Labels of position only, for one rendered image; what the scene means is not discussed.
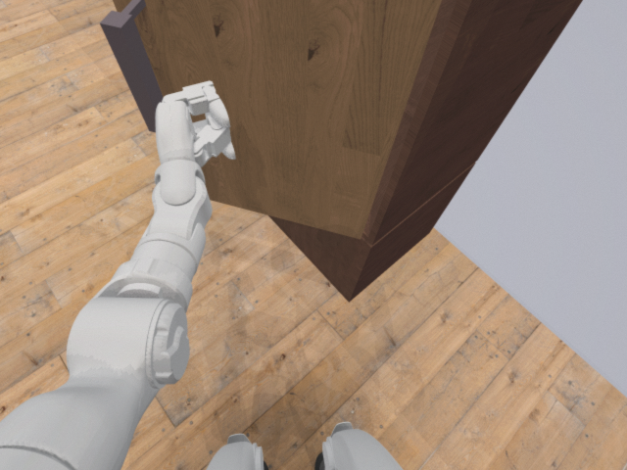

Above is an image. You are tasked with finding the right robot shin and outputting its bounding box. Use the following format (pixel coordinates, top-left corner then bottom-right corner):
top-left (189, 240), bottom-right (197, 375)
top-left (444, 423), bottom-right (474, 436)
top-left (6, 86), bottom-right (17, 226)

top-left (330, 422), bottom-right (353, 438)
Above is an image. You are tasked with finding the left robot shin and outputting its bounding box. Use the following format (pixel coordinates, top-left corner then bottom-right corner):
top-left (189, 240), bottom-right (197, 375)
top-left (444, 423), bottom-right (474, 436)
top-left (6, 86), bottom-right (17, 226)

top-left (227, 434), bottom-right (250, 444)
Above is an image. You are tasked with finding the robot shin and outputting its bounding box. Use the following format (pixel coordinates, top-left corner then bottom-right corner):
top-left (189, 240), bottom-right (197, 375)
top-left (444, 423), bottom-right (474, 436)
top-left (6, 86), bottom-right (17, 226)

top-left (330, 422), bottom-right (353, 438)
top-left (227, 434), bottom-right (250, 444)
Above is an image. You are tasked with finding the robot left upper arm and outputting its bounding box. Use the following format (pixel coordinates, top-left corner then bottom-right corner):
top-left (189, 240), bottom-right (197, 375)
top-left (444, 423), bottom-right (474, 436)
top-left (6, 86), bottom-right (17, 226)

top-left (0, 297), bottom-right (190, 470)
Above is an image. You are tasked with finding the cupboard door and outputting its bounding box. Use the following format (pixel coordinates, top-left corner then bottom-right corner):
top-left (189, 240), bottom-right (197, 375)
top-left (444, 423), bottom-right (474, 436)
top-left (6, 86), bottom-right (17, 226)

top-left (113, 0), bottom-right (442, 239)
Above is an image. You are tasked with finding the left robot hand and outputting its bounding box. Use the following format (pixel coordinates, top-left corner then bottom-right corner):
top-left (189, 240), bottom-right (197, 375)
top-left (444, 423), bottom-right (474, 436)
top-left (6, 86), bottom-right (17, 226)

top-left (156, 81), bottom-right (236, 167)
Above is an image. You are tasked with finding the robot left forearm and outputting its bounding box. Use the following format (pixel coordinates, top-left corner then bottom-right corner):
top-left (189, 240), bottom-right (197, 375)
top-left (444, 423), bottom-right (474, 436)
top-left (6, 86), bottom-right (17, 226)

top-left (67, 160), bottom-right (213, 374)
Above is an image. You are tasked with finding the handle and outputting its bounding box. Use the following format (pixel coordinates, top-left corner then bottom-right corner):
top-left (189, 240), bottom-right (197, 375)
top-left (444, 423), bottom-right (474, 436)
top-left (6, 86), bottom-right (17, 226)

top-left (100, 0), bottom-right (164, 132)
